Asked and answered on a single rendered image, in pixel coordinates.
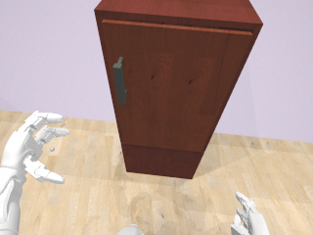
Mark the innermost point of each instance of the robot left hand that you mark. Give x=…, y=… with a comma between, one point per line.
x=17, y=151

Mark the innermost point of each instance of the robot left forearm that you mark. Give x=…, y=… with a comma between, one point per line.
x=11, y=182

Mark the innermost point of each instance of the robot right hand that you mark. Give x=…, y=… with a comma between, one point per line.
x=254, y=222

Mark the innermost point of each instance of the robot left shin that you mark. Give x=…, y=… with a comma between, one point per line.
x=133, y=225

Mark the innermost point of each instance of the cupboard door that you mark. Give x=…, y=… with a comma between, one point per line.
x=177, y=78

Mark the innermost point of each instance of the handle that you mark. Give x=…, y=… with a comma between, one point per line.
x=119, y=81

